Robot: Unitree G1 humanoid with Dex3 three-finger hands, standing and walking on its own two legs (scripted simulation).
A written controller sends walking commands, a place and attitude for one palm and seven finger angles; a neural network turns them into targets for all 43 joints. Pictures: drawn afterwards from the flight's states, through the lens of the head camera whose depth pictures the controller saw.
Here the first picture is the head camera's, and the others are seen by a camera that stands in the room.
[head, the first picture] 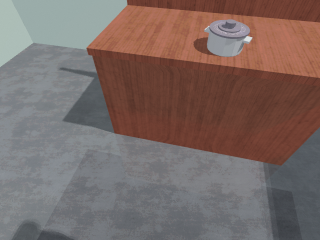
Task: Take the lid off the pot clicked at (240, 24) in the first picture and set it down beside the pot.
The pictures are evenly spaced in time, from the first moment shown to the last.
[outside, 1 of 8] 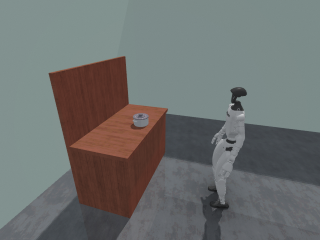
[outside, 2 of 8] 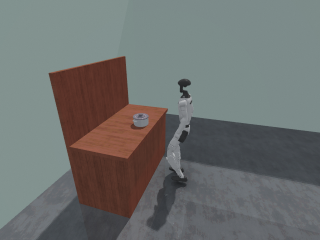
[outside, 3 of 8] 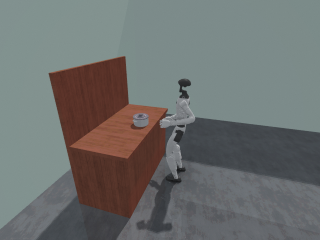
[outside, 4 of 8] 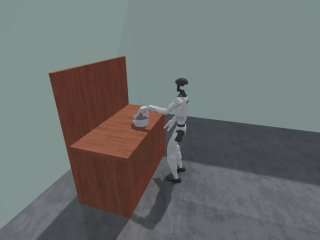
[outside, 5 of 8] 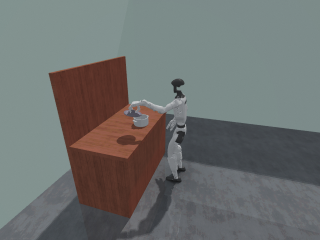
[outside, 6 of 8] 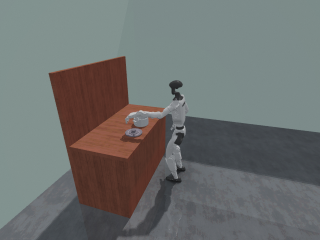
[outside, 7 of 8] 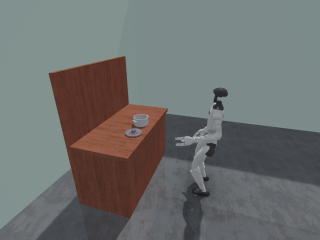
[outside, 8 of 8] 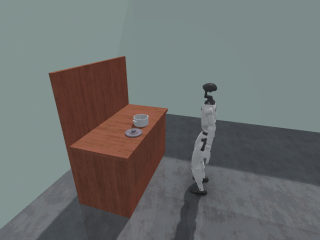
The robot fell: no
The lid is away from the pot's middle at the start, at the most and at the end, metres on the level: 0.00 0.25 0.25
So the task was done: yes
